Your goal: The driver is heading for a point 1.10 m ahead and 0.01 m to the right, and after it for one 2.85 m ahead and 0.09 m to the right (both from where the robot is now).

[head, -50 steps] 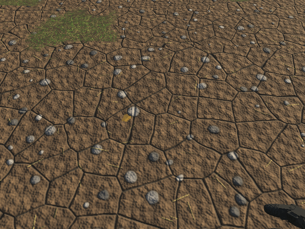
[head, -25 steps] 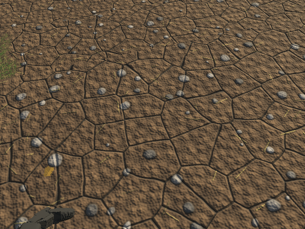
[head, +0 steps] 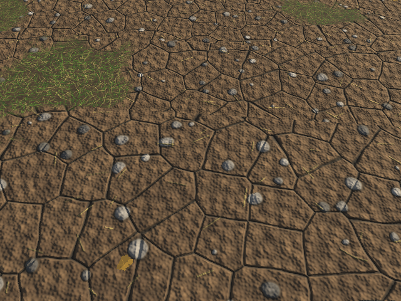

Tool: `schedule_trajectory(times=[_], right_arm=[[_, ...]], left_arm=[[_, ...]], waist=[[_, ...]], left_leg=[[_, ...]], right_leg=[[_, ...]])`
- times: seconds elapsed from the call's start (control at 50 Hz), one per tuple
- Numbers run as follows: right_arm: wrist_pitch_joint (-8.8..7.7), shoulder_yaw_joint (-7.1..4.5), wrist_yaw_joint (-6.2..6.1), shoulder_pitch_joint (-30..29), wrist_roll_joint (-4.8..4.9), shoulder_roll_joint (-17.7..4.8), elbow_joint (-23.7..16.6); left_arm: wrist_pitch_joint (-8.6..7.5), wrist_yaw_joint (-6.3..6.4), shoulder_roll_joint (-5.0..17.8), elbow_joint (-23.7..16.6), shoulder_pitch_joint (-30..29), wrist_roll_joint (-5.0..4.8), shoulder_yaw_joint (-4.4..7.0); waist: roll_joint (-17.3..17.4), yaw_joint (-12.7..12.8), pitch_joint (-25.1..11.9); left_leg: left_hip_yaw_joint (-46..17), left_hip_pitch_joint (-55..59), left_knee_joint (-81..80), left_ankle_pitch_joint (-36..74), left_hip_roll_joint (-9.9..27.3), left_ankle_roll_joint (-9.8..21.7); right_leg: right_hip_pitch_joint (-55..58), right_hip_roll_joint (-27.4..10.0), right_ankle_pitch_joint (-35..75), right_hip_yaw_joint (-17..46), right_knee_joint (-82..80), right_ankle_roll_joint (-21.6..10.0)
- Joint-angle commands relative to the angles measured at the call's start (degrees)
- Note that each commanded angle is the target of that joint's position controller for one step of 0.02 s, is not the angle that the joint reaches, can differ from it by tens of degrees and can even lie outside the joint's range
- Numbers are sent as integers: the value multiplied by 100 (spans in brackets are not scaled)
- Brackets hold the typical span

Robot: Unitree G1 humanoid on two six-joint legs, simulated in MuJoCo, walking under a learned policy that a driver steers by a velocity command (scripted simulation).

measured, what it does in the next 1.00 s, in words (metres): walks ahead: right foot, then left foot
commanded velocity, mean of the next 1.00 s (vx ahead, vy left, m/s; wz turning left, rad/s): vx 0.50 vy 0.00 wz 0.00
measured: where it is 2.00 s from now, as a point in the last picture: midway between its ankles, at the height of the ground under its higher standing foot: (229, 158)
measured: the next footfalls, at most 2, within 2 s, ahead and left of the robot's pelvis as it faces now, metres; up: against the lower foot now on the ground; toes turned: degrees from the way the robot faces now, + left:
right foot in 0.46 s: +0.47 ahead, -0.08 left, +0.00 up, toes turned +12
left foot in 0.96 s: +0.68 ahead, +0.17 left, +0.00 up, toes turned -2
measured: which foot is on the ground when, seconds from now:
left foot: down 0.00-0.48, up 0.50-0.94, down 0.96-1.00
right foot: up 0.00-0.44, down 0.46-0.98, up 1.00-1.00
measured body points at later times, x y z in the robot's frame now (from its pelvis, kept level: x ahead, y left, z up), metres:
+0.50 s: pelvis +0.30 -0.01 +0.01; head +0.33 -0.01 +0.46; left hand +0.46 +0.27 -0.07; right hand +0.40 -0.29 -0.11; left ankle +0.12 +0.07 -0.69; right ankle +0.43 -0.09 -0.71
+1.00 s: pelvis +0.58 +0.05 +0.02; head +0.60 +0.05 +0.47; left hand +0.60 +0.31 -0.11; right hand +0.79 -0.18 -0.06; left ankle +0.64 +0.17 -0.71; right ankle +0.43 -0.09 -0.68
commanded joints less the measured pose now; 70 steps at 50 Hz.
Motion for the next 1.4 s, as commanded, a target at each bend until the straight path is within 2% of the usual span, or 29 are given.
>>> schedule_trajectory(times=[0.02,0.04,0.08,0.16,0.28,0.36,0.44,0.46,0.48,0.5,0.52,0.54,0.58,0.66,0.78,0.8,0.84,0.9,0.94,0.96,0.98,1.0,1.02,1.06,1.08,1.14,1.22,1.32,1.4], right_arm=[[-77,-459,-99,1966,-8,-1492,-63],[-155,-377,-91,1766,-56,-1193,-40],[-195,-272,-114,1054,-35,-837,-154],[-220,-242,-229,851,-95,-826,-308],[-155,-257,-378,1328,-53,-926,-122],[-133,-234,-371,1717,-40,-894,100],[-72,-254,-387,1557,-90,-968,151],[-60,-200,-388,1518,-125,-858,118],[-66,-94,-409,1689,-244,-648,10],[-158,3,-376,2386,-140,-283,-15],[-242,-34,-346,2036,-119,-719,-30],[-312,-96,-308,1313,-34,-931,-188],[-435,-82,-299,706,-179,-789,-356],[-392,-59,-309,803,-247,-530,-411],[-402,38,-276,-312,-180,-320,-651],[-243,384,-48,160,-833,209,-494],[-108,297,17,-194,-753,-233,-610],[-232,284,-178,-608,-503,-515,-748],[-384,218,-266,-196,-332,-727,-652],[-486,157,-295,740,-318,-914,-456],[-493,103,-312,2107,-339,-1227,-215],[-444,160,-306,2688,-480,-959,15],[-486,111,-288,2327,-470,-912,73],[-439,364,-317,1479,-399,-85,-31],[-439,407,-370,1257,-424,107,-81],[-495,246,-485,1246,-522,-199,35],[-531,87,-370,1558,-670,-542,255],[-587,98,-243,1616,-683,-585,575],[-475,-21,-215,2069,-649,-964,898]], left_arm=[[-457,-112,514,-814,-235,-56,-44],[-582,-156,769,-988,-773,-257,24],[-650,-82,738,-924,-847,-21,38],[-408,-87,590,-919,-668,114,56],[-412,-183,253,-1187,-1810,63,-111],[-502,-293,446,-1318,-2172,11,-73],[-543,-315,710,-1141,-1458,5,37],[-547,-297,899,-939,-739,40,129],[-542,-305,1213,-822,149,83,189],[-483,-371,1529,-621,520,44,291],[-463,-406,1012,-657,453,-154,147],[-425,-376,774,-748,75,-131,78],[-354,-337,706,-836,-253,-7,38],[-331,-240,654,-821,-202,-45,15],[-186,-59,907,-686,211,-111,117],[-407,-426,522,-651,400,690,-90],[-510,-693,670,-684,392,503,-14],[-495,-652,821,-605,554,340,9],[-466,-614,875,-499,556,412,8],[-511,-615,575,-547,432,455,-100],[-668,-588,-147,-741,1095,568,-334],[-704,-660,108,-756,519,455,-280],[-657,-578,220,-774,-3,371,-211],[-543,-387,226,-551,111,475,-214],[-491,-421,127,-557,-62,574,-266],[-400,-594,-179,-662,-603,441,-362],[-309,-790,-213,-726,-1049,361,-447],[-184,-729,66,-842,-1360,362,-356],[-222,-619,313,-965,-1632,316,-226]], waist=[[787,-858,-2343],[530,-909,-1538],[-21,-425,-750],[99,-81,-531],[387,-557,-299],[439,-706,-178],[632,-267,-363],[503,60,-920],[-181,306,-1807],[-1947,20,-2216],[-1384,195,-1871],[-823,274,-1049],[-99,114,-403],[-530,-160,-527],[-539,175,-311],[-645,70,-532],[-449,113,-191],[-399,157,-191],[-381,-124,-480],[27,-554,-1249],[1597,-704,-2947],[1055,-1056,-2295],[454,-915,-955],[488,-403,-577],[475,-333,-431],[398,-337,-386],[263,-418,-221],[402,-256,-41],[485,-243,-2]], left_leg=[[-5087,5270,-1976,-1462,1930,1780],[-4282,4745,-2100,-1051,1805,1481],[-3044,3175,-2096,189,1335,1146],[-2242,1977,-2410,1514,995,1129],[-1561,1503,-2388,910,524,632],[-1987,2246,-2024,680,923,569],[-1854,3003,-1186,2681,1097,339],[-1545,2852,-238,3325,805,194],[-1241,1909,1388,2093,405,-9],[-804,-265,3233,-1613,-500,-498],[-1208,-1088,3722,-2181,-224,-474],[-1146,-1406,3720,-1670,31,-452],[-955,-1225,3059,-1074,333,-489],[-783,-638,1895,-874,441,-766],[-695,21,-171,985,119,-1009],[-564,245,21,882,230,-998],[-624,343,-36,691,373,-908],[-552,354,-722,372,314,-691],[-310,1720,-988,816,157,-316],[-659,3242,-756,1305,643,303],[-3152,6217,-959,2120,2310,2002],[-4202,6034,-1685,1175,2734,1839],[-3411,4753,-1895,304,2558,1219],[-2089,3128,-2436,165,2059,777],[-1711,2799,-2635,634,1938,722],[-724,2771,-3026,1093,1714,642],[206,2547,-3133,2320,1654,684],[776,2790,-2856,2702,1716,417],[981,3494,-2157,4286,1783,304]], right_leg=[[-4346,633,-525,1810,4082,-115],[-4755,357,23,1845,3917,-272],[-4198,-65,787,1803,2923,-308],[-3471,-145,1292,1683,1976,-9],[-2924,266,3537,1446,-471,181],[-3051,289,3445,1576,-1029,-61],[-2491,467,2622,1251,-1314,-573],[-1429,425,2841,1304,-1249,-809],[211,-451,3125,2533,-1049,-1294],[1848,-1475,1762,5202,-1811,-2207],[1855,-1452,469,5857,-2287,-2083],[1166,-1283,552,5085,-2364,-1851],[40,-844,1853,4150,-2503,-1733],[-556,-471,3051,3453,-2714,-1786],[-1297,-131,2991,2967,-2685,-1489],[-1483,-75,2330,2919,-2651,-1714],[-1696,-306,2018,3268,-2552,-1744],[-806,-598,2573,3733,-2175,-1687],[-1009,-206,3806,3582,-1502,-1319],[-1644,355,3947,3194,-215,-898],[-3587,1499,1492,2399,1688,-312],[-4936,1275,-413,2191,2975,-267],[-5363,781,99,2090,3553,-382],[-4518,89,1155,1984,2997,-521],[-4245,-20,1302,1909,2786,-476],[-4217,-136,1596,1608,1826,-303],[-4024,-50,2830,1241,635,-363],[-3715,82,3283,1284,63,-626],[-3134,590,2499,903,-455,-812]])
Keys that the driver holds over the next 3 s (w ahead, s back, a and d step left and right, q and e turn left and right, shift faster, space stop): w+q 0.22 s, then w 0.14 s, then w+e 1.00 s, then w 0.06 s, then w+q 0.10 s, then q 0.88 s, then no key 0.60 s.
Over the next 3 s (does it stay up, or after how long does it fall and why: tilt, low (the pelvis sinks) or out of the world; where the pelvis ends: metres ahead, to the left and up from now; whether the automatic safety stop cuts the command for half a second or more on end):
stays up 1.00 -0.10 0.02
